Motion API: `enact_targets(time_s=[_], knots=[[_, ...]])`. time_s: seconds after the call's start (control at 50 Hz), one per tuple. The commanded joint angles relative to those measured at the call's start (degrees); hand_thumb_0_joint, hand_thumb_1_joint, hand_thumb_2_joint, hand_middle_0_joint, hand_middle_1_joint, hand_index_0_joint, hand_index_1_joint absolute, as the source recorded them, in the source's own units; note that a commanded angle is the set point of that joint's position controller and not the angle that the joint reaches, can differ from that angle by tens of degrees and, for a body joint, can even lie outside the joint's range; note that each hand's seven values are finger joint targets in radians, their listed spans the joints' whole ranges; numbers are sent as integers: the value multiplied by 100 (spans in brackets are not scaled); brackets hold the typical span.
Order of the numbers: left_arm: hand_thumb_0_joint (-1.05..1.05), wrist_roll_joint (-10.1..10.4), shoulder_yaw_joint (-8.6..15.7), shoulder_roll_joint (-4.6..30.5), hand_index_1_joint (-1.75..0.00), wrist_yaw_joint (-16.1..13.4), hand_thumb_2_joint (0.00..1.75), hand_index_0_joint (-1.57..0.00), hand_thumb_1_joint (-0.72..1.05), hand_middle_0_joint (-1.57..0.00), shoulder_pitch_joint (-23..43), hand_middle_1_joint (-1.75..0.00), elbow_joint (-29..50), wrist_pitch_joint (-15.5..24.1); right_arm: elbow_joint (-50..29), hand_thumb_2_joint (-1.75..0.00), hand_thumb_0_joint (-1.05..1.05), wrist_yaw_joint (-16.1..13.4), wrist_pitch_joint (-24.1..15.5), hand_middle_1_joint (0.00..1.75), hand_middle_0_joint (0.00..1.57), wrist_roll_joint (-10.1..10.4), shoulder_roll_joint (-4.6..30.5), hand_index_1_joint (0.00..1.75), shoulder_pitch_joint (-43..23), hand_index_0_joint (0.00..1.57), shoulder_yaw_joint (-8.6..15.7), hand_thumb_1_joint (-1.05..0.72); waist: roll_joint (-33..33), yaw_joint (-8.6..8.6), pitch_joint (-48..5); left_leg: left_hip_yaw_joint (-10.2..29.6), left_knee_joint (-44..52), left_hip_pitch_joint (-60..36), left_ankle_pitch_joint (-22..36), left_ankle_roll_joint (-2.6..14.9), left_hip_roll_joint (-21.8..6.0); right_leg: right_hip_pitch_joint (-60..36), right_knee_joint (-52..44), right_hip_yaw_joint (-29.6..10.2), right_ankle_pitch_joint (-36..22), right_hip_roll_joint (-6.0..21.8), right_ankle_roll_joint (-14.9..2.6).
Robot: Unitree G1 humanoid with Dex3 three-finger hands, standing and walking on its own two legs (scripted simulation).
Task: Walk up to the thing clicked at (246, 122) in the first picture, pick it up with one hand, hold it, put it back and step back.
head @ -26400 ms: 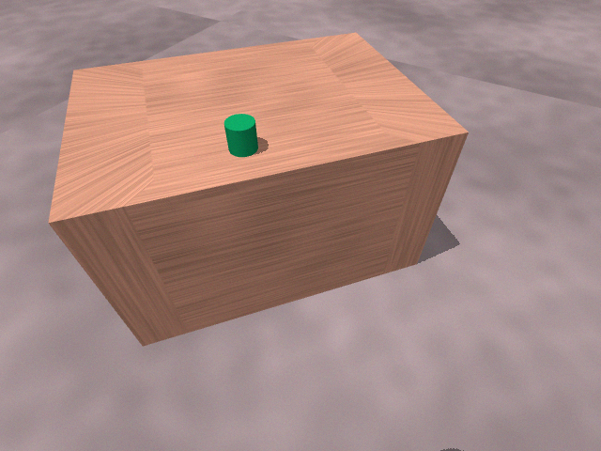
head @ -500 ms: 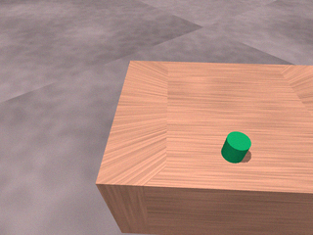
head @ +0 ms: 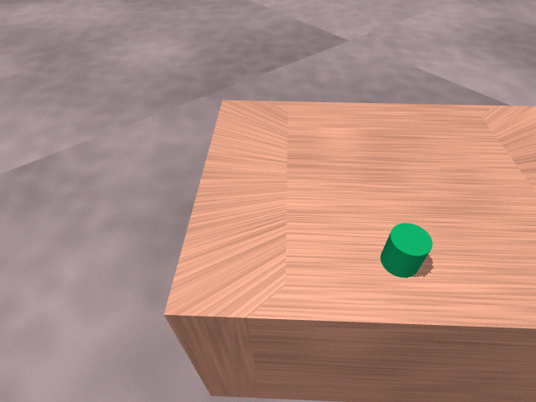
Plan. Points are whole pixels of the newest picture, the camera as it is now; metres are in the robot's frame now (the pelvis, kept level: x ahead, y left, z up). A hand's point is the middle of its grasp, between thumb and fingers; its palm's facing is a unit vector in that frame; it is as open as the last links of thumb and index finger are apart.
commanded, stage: stand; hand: right
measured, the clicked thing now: (405, 250) +0.44 -0.26 -0.09
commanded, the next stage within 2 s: none
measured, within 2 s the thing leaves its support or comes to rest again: neither
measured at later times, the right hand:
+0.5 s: hand out of the picture +0.07 -0.25 -0.16, palm faces -0.03 +0.94 -0.34, open 7.4 cm
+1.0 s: hand out of the picture +0.06 -0.25 -0.16, palm faces -0.02 +0.94 -0.34, open 7.4 cm
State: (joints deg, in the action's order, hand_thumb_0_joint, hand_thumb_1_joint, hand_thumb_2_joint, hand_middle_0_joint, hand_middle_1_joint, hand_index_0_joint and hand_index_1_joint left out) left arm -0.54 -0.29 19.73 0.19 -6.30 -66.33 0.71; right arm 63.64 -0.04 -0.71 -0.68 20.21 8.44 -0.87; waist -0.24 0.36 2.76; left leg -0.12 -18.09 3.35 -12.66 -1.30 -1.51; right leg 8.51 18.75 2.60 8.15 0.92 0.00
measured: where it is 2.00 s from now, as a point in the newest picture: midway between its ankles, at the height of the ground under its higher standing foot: outside the picture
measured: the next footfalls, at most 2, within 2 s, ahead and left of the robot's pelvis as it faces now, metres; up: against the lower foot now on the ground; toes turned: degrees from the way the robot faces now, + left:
none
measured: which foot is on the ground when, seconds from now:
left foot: down 0.00-1.00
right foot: down 0.00-1.00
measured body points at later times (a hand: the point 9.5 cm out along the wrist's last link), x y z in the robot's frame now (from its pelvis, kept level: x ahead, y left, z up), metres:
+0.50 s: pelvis +0.01 +0.00 +0.00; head +0.01 +0.00 +0.45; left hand +0.08 +0.30 -0.13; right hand +0.07 -0.30 -0.13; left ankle -0.03 +0.13 -0.75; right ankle +0.02 -0.12 -0.75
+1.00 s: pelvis +0.00 +0.01 +0.00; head +0.01 +0.01 +0.45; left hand +0.07 +0.31 -0.14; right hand +0.06 -0.29 -0.13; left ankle -0.03 +0.13 -0.75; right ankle +0.02 -0.12 -0.75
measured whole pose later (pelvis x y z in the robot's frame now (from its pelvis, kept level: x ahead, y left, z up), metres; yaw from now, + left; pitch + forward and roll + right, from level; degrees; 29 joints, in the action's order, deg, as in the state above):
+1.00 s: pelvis +0.00 +0.01 +0.00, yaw -1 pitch -2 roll +0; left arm -0.6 -0.1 19.8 0.1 -6.6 -65.9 0.7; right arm 63.8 0.1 -0.7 -0.6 19.9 8.5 -0.3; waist 0.0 0.2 3.0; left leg -1.0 -17.4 2.6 -12.7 -0.8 -1.1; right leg 8.3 18.6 1.7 8.2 1.3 0.5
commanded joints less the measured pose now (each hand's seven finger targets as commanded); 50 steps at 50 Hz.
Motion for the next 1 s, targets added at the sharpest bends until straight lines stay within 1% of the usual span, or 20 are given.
enact_targets(time_s=[0.0, 0.02, 0.04, 0.08, 0.1, 0.12, 0.2, 0.28, 0.32, 0.4, 0.5, 0.52, 0.58, 0.72, 0.78, 0.82, 0.84, 0.86, 0.94, 0.98], knots=[[0, 10, 214, 1223, -30, -54, 90, -20, 90, -20, 198, -30, 334, 102, -284, -90, 0, -71, -82, 30, 20, -3, 1213, 30, -143, 20, 231, -84, 44, -10, -305, 458, 363, 378, 604, 220, -605, -366, -288, -696, -708, 696, -120], [0, 7, 229, 1246, -30, -59, 90, -20, 90, -20, 218, -30, 344, 103, -280, -90, 0, -76, -80, 30, 20, -4, 1226, 30, -115, 20, 242, -90, 17, -13, -286, 461, 375, 430, 538, 222, -598, -423, -295, -711, -666, 696, -118], [0, 13, 232, 1264, -30, -55, 90, -20, 90, -20, 207, -30, 334, 101, -269, -90, 0, -75, -84, 30, 20, -7, 1196, 30, -114, 20, 230, -90, 63, -15, -291, 461, 386, 381, 535, 216, -601, -376, -275, -717, -607, 698, -126], [0, 13, 228, 1231, -30, -61, 90, -20, 90, -20, 243, -30, 367, 103, -291, -90, 0, -76, -85, 30, 20, -12, 1251, 30, -146, 20, 253, -90, -37, -14, -376, 456, 354, 380, 661, 224, -623, -444, -264, -719, -757, 710, -135], [0, 7, 232, 1241, -30, -59, 90, -20, 90, -20, 237, -30, 371, 99, -286, -90, 0, -79, -86, 30, 20, -11, 1199, 30, -135, 20, 239, -90, 8, -19, -347, 451, 364, 384, 673, 215, -620, -420, -245, -715, -809, 711, -135], [0, 9, 231, 1233, -30, -62, 90, -20, 90, -20, 245, -30, 361, 97, -291, -90, 0, -79, -81, 30, 20, -9, 1205, 30, -165, 20, 246, -90, 11, -11, -354, 461, 369, 387, 652, 207, -616, -436, -250, -702, -719, 696, -131], [0, 14, 230, 1214, -30, -56, 90, -20, 90, -20, 201, -30, 365, 99, -294, -90, 0, -81, -107, 30, 20, -3, 1230, 30, -198, 20, 257, -90, -24, 4, -479, 445, 347, 253, 984, 216, -643, -511, -163, -684, -1093, 717, -147], [0, 7, 224, 1214, -30, -64, 90, -20, 90, -20, 238, -30, 374, 101, -294, -90, 0, -82, -93, 30, 20, 3, 1201, 30, -189, 20, 263, -90, 29, -25, -450, 408, 344, 230, 1012, 213, -635, -484, -189, -680, -1197, 713, -145], [0, 12, 232, 1221, -30, -68, 90, -20, 90, -20, 221, -30, 361, 95, -281, -90, 0, -83, -99, 30, 20, 9, 1211, 30, -180, 20, 259, -90, -19, -10, -399, 434, 382, 228, 943, 213, -651, -490, -177, -686, -1100, 711, -138], [0, -1, 244, 1222, -30, -74, 90, -20, 90, -20, 230, -30, 377, 100, -317, -90, 0, -83, -101, 30, 20, 8, 1210, 30, -206, 20, 268, -90, 11, -14, -474, 411, 351, 198, 1112, 231, -652, -516, -155, -675, -1248, 714, -132], [0, 9, 241, 1207, -30, -69, 90, -20, 90, -20, 217, -30, 365, 97, -302, -90, 0, -84, -93, 30, 20, 0, 1201, 30, -219, 20, 275, -90, 30, 6, -313, 421, 414, 253, 831, 217, -634, -430, -245, -682, -978, 687, -117], [0, 6, 248, 1235, -30, -69, 90, -20, 90, -20, 252, -30, 386, 95, -326, -90, 0, -84, -95, 30, 20, -8, 1194, 30, -219, 20, 275, -90, 57, -22, -346, 404, 416, 244, 825, 228, -640, -444, -228, -691, -959, 704, -139], [0, -1, 248, 1208, -30, -69, 90, -20, 90, -20, 226, -30, 387, 99, -318, -90, 0, -79, -100, 30, 20, -1, 1216, 30, -242, 20, 283, -90, -6, -12, -394, 421, 405, 208, 847, 241, -659, -459, -195, -690, -1003, 708, -137], [0, 5, 266, 1241, -30, -65, 90, -20, 90, -20, 252, -30, 387, 96, -301, -90, 0, -75, -92, 30, 20, -7, 1185, 30, -159, 20, 286, -90, -18, -32, -277, 401, 446, 294, 600, 237, -628, -388, -282, -738, -806, 706, -143], [0, 4, 259, 1233, -30, -57, 90, -20, 90, -20, 218, -30, 388, 91, -303, -90, 0, -69, -87, 30, 20, -6, 1200, 30, -209, 20, 298, -90, 11, -3, -290, 430, 490, 318, 481, 238, -632, -387, -278, -724, -578, 677, -140], [0, -4, 260, 1225, -30, -61, 90, -20, 90, -20, 239, -30, 396, 100, -322, -90, 0, -69, -90, 30, 20, -11, 1205, 30, -197, 20, 308, -90, 13, -24, -368, 420, 446, 303, 612, 249, -639, -463, -239, -730, -786, 703, -151], [0, -2, 250, 1211, -30, -53, 90, -20, 90, -20, 182, -30, 379, 100, -304, -90, 0, -67, -93, 30, 20, -1, 1198, 30, -201, 20, 292, -90, -27, 0, -305, 416, 454, 299, 576, 246, -625, -400, -271, -735, -814, 703, -140], [0, 5, 263, 1259, -30, -58, 90, -20, 90, -20, 223, -30, 380, 97, -301, -90, 0, -65, -98, 30, 20, -5, 1161, 30, -162, 20, 284, -90, -20, -31, -303, 426, 485, 337, 582, 231, -622, -420, -249, -736, -742, 701, -143], [0, 3, 250, 1243, -30, -64, 90, -20, 90, -20, 212, -30, 406, 97, -311, -90, 0, -69, -113, 30, 20, -5, 1198, 30, -167, 20, 285, -90, -42, -27, -437, 441, 442, 240, 862, 234, -663, -451, -150, -703, -889, 701, -143], [0, 4, 236, 1232, -30, -61, 90, -20, 90, -20, 188, -30, 402, 96, -311, -90, 0, -72, -110, 30, 20, -1, 1209, 30, -200, 20, 285, -90, -31, -15, -440, 433, 418, 201, 855, 227, -656, -402, -151, -701, -885, 702, -140]])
